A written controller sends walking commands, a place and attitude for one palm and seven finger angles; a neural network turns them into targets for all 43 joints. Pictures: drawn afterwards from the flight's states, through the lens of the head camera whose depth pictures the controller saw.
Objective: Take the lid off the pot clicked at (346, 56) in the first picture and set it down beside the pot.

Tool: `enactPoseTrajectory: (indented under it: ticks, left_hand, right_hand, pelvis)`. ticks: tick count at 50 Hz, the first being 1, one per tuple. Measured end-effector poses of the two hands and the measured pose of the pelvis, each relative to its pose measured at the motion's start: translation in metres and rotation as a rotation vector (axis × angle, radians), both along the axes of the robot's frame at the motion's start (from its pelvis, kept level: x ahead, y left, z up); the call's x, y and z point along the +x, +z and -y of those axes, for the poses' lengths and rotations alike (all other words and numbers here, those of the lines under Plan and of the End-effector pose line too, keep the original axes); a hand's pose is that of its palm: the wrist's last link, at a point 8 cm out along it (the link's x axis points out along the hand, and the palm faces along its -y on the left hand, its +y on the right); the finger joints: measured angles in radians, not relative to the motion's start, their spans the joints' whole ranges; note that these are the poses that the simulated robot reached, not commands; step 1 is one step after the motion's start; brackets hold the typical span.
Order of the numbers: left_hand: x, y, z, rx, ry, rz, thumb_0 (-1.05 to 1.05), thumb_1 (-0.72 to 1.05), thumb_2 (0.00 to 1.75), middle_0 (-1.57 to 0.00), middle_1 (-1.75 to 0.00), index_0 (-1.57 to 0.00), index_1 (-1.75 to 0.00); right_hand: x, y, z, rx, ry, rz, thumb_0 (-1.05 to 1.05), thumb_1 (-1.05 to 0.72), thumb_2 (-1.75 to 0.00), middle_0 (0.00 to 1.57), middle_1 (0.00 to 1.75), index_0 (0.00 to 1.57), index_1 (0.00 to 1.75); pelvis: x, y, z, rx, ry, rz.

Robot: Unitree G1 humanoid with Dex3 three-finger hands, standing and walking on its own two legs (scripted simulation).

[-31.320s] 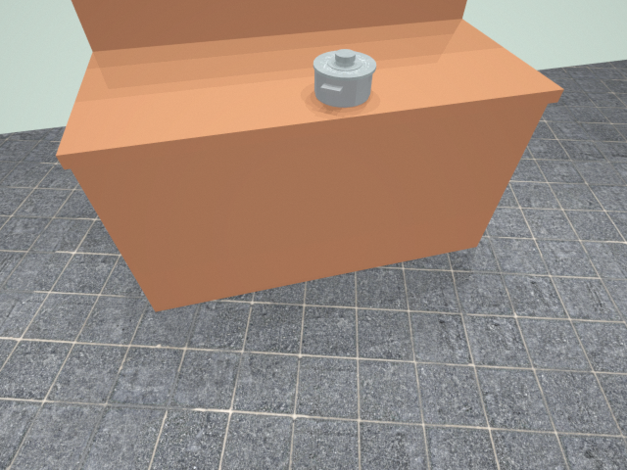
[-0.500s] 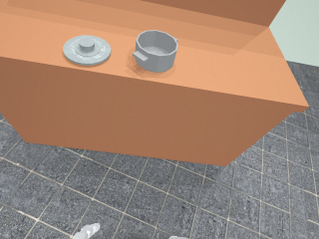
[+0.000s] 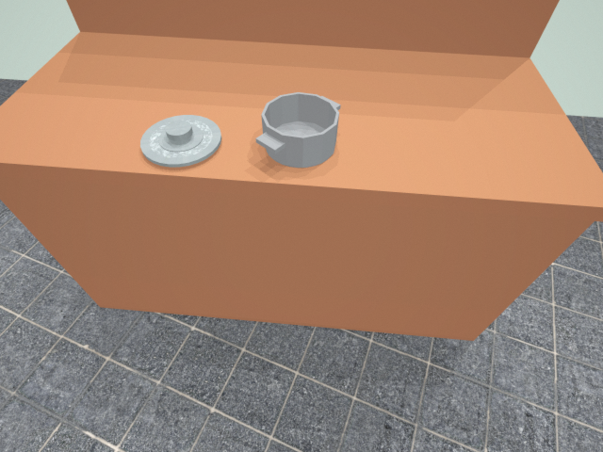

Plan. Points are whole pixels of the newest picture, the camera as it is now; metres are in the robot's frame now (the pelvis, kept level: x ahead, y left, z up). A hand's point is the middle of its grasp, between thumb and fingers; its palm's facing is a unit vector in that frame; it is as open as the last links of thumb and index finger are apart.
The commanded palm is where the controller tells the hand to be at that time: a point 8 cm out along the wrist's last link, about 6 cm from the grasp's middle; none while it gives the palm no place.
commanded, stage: let the arm hang, fingers relaxed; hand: left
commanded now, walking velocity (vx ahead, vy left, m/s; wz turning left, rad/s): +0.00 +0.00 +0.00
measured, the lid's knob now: (179, 130) +0.70 +0.28 +0.00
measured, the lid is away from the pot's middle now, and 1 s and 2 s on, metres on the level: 0.25 0.25 0.25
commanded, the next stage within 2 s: look to check the result in 1.12 s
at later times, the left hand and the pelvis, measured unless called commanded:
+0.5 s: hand out of the picture -0.01 +0.17 -0.17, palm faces +0.04 -0.98 -0.19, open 7.3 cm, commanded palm none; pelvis -0.03 -0.01 +0.01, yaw +0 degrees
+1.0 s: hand out of the picture +0.00 +0.17 -0.18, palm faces +0.06 -0.98 -0.19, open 7.3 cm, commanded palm none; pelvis -0.01 +0.00 +0.00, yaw +0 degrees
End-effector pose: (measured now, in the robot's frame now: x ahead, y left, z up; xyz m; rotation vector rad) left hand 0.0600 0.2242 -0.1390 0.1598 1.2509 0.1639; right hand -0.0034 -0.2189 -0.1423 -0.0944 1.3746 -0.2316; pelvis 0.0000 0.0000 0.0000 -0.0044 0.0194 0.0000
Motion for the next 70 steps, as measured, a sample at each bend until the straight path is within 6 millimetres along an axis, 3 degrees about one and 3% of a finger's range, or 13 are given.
enactPoseTrajectory:
  ticks: [11,21,29,51,70]
  left_hand:
    - [-0.035,-0.003,0.005,-0.022,0.013,-0.028,0.0,0.93,0.9,-0.21,-0.3,-0.2,-0.3]
    - [-0.067,-0.003,0.005,-0.023,0.02,-0.099,0.0,0.93,0.9,-0.2,-0.3,-0.2,-0.29]
    - [-0.081,-0.004,0.009,-0.032,0.033,-0.145,0.01,0.93,0.9,-0.2,-0.3,-0.2,-0.29]
    - [-0.066,-0.007,0.005,-0.029,0.05,-0.133,0.01,0.94,0.9,-0.2,-0.3,-0.2,-0.29]
    - [-0.058,-0.006,0.005,-0.023,0.053,-0.131,0.01,0.94,0.9,-0.2,-0.3,-0.2,-0.29]
  right_hand:
    - [-0.011,0.009,0.01,-0.022,0.026,0.026,0.0,-0.92,-0.9,0.2,0.3,0.2,0.3]
    - [-0.043,0.006,-0.001,0.018,0.019,-0.038,0.0,-0.91,-0.9,0.2,0.3,0.2,0.3]
    - [-0.059,0.005,-0.01,0.036,0.002,-0.09,0.0,-0.91,-0.9,0.2,0.3,0.2,0.3]
    - [-0.032,0.003,-0.016,0.029,0.006,-0.053,0.0,-0.92,-0.9,0.2,0.3,0.2,0.3]
    - [-0.026,0.002,-0.013,0.025,0.004,-0.06,0.0,-0.91,-0.9,0.2,0.3,0.2,0.3]
  pelvis:
    - [-0.019,0.004,0.006,-0.007,-0.001,0.027]
    - [-0.026,0.005,0.006,-0.008,-0.003,0.027]
    - [-0.024,0.005,0.005,-0.008,-0.002,0.023]
    - [-0.01,0.004,0.001,-0.008,0.0,0.025]
    - [-0.003,0.003,0.002,-0.007,0.0,0.025]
